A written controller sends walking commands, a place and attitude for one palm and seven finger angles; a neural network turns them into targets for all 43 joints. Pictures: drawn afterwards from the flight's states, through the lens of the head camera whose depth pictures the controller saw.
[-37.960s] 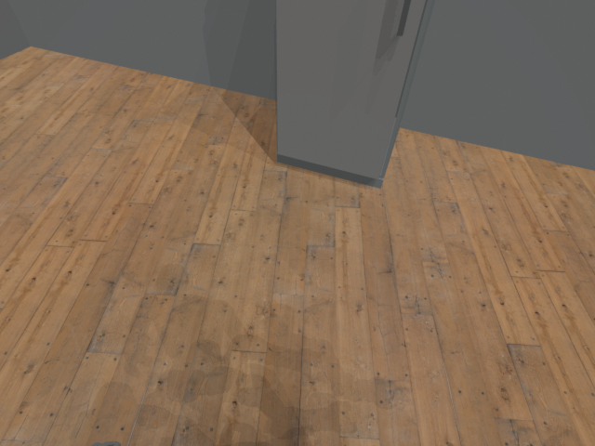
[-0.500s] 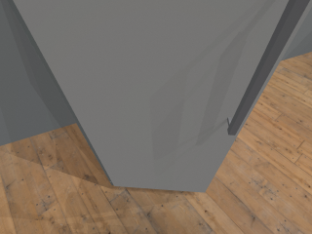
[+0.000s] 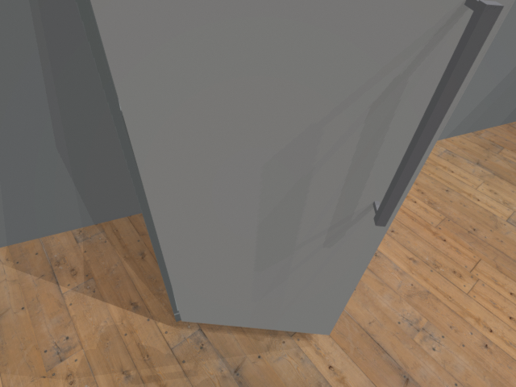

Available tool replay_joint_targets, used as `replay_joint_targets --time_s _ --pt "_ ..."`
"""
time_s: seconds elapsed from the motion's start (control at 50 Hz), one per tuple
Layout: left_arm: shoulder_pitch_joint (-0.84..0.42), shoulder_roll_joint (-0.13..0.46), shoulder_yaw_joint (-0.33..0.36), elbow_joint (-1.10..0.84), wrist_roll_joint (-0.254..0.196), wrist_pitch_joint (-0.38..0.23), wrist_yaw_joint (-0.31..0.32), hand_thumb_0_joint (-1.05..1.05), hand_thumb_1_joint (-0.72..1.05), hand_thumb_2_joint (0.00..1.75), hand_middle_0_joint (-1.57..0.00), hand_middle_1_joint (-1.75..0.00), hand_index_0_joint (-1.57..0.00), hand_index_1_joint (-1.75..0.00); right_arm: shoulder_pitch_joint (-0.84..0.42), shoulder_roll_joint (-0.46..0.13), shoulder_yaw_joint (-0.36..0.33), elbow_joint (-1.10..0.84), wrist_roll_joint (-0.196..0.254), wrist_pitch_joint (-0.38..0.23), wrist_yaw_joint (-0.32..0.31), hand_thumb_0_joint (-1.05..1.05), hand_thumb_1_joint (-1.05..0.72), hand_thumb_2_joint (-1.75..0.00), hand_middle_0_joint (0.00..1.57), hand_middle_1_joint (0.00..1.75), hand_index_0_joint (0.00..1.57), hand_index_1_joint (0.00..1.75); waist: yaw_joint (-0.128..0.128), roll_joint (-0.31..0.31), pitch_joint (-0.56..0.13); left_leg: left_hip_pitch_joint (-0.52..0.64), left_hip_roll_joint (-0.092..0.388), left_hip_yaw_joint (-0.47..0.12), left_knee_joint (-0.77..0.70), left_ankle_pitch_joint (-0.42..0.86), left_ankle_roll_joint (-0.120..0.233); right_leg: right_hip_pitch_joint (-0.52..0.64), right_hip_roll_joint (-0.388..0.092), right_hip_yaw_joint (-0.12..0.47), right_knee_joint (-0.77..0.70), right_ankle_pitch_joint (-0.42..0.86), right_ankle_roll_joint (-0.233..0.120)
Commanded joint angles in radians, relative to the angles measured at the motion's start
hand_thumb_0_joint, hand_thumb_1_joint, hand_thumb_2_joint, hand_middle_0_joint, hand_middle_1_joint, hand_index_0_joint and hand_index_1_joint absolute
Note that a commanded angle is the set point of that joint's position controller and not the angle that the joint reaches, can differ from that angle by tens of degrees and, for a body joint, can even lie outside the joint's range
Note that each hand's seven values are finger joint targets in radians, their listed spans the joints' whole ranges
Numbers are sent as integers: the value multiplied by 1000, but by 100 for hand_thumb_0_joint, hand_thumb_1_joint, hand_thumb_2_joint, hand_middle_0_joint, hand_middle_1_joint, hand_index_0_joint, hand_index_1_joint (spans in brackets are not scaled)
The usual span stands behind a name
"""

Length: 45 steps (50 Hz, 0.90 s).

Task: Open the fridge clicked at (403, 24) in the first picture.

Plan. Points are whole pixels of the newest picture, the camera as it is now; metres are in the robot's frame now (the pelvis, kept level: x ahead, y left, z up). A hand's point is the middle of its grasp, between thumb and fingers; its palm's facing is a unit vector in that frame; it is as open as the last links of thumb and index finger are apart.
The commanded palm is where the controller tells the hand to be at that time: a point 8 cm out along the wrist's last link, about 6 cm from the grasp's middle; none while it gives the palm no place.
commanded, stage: come to a stop and stand still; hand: right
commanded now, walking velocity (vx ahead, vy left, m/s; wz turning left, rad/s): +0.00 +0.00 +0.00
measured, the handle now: (416, 136) +0.45 -0.22 +0.21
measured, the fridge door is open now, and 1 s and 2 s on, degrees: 27 27 27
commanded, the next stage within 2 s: look again from close up in 0.82 s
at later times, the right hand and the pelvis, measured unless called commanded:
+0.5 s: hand out of the picture +0.00 -0.17 -0.16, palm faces +0.00 +0.98 -0.19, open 7.4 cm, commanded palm none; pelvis -0.01 +0.00 +0.01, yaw +0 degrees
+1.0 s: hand out of the picture -0.02 -0.17 -0.16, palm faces +0.01 +0.99 -0.16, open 7.4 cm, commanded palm none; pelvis +0.00 -0.01 +0.01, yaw +1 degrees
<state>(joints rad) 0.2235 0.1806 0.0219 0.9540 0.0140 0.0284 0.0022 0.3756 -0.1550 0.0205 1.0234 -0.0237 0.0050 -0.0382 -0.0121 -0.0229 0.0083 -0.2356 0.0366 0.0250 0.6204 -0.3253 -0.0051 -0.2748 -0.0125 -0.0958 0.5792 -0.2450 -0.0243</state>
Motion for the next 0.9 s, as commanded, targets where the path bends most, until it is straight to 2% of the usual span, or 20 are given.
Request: replay_joint_targets --time_s 0.0,0.02,0.08,0.14,0.18,0.22,0.26,0.34,0.38,0.4,0.42,0.48,0.62,0.68,0.72,0.88 --pt "70 81 20 -35 5 -15 -1 0 90 90 -20 -30 -20 -30 -11 -155 -39 -83 1 -12 -10 0 -90 -90 20 30 20 30 30 66 154 -227 67 -151 -277 -311 54 -26 -46 105 -151 -206 -2" --pt "85 74 19 -29 6 -16 -1 0 90 90 -20 -30 -20 -30 -5 -156 -41 -85 -1 -14 -10 0 -90 -90 20 30 20 30 26 85 141 -208 71 -145 -284 -302 56 -26 -47 98 -152 -190 -2" --pt "128 75 15 -10 10 -21 1 0 90 90 -20 -30 -20 -30 -9 -149 -47 -89 3 -12 -8 0 -90 -90 20 30 20 30 28 43 122 -199 66 -142 -271 -300 59 -35 -50 111 -172 -198 -3" --pt "144 70 9 5 11 -27 3 0 90 90 -20 -30 -20 -30 1 -137 -46 -85 5 -13 -5 0 -90 -90 20 30 20 30 14 33 127 -153 56 -129 -264 -260 56 -76 -58 126 -202 -206 -5" --pt "167 73 7 19 11 -28 4 0 90 90 -20 -30 -20 -30 -4 -135 -47 -81 7 -12 -3 0 -90 -90 20 30 20 30 17 33 118 -144 55 -129 -262 -261 59 -81 -60 132 -211 -212 -3" --pt "183 66 4 37 10 -33 7 0 90 90 -20 -30 -20 -30 -1 -129 -46 -74 8 -14 -3 0 -90 -90 20 30 20 30 13 19 97 -108 49 -112 -250 -209 57 -79 -69 146 -230 -202 -6" --pt "190 69 4 46 9 -35 8 0 90 90 -20 -30 -20 -30 -1 -119 -45 -67 9 -13 -1 0 -90 -90 20 30 20 30 9 20 105 -99 47 -108 -248 -213 54 -103 -75 155 -247 -237 -5" --pt "205 58 1 70 6 -41 12 0 90 90 -20 -30 -20 -30 10 -101 -40 -47 10 -19 -1 0 -90 -90 20 30 20 30 11 27 85 -71 48 -110 -245 -132 57 -79 -80 160 -249 -181 -7" --pt "213 55 1 82 4 -43 13 0 90 90 -20 -30 -20 -30 7 -96 -38 -39 10 -19 -2 0 -90 -90 20 30 20 30 16 4 90 -80 46 -103 -245 -128 54 -69 -87 164 -265 -200 -5" --pt "211 55 1 86 4 -43 13 0 90 90 -20 -30 -20 -30 13 -92 -37 -31 9 -21 -1 0 -90 -90 20 30 20 30 14 -8 91 -79 44 -101 -243 -111 53 -67 -89 166 -267 -197 -6" --pt "211 50 1 91 2 -44 14 0 90 90 -20 -30 -20 -30 19 -90 -36 -27 8 -23 -2 0 -90 -90 20 30 20 30 15 10 78 -62 43 -95 -243 -78 53 -56 -92 167 -265 -173 -7" --pt "205 45 0 99 -1 -45 15 0 90 90 -20 -30 -20 -30 22 -76 -31 -10 8 -25 -3 0 -90 -90 20 30 20 30 19 28 103 -84 47 -102 -255 -73 49 -44 -89 159 -263 -161 -4" --pt "174 37 4 109 -6 -52 17 0 90 90 -20 -30 -20 -30 43 -60 -26 19 5 -34 -5 0 -90 -90 20 30 20 30 25 22 75 -80 47 -100 -262 20 42 33 -95 145 -260 -82 -4" --pt "155 41 2 117 -7 -52 18 0 90 90 -20 -30 -20 -30 44 -54 -24 27 3 -33 -5 0 -90 -90 20 30 20 30 23 12 108 -84 47 -97 -264 23 37 18 -97 152 -279 -105 -3" --pt "145 42 5 118 -7 -52 18 0 90 90 -20 -30 -20 -30 54 -53 -23 34 2 -34 -5 0 -90 -90 20 30 20 30 22 28 95 -79 48 -93 -268 34 35 40 -100 149 -281 -90 -5" --pt "120 55 2 122 -7 -59 20 0 90 90 -20 -30 -20 -30 47 -61 -22 46 4 -37 -4 0 -90 -90 20 30 20 30 19 17 62 -42 57 -96 -269 97 32 73 -97 132 -271 -14 -2"
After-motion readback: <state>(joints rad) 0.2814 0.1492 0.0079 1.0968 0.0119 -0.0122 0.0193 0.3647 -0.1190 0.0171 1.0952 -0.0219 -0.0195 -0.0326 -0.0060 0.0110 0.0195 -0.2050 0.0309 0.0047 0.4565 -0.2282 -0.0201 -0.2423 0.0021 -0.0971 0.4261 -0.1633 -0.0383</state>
